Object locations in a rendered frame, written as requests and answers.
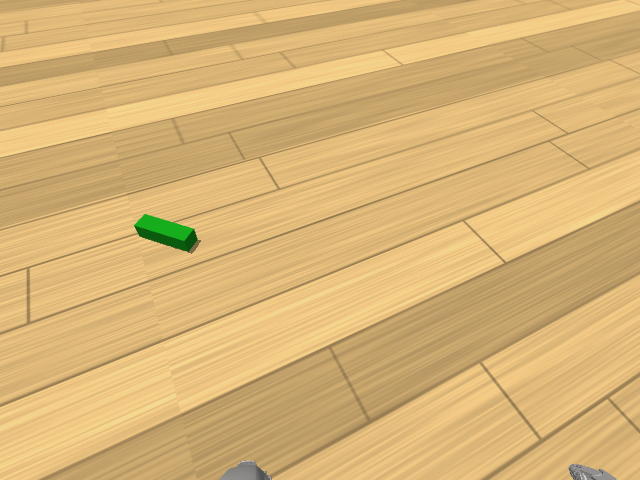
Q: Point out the right robot hand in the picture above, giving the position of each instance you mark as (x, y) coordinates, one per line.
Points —
(580, 472)

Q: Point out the carton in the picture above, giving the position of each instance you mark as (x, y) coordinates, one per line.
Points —
(166, 232)

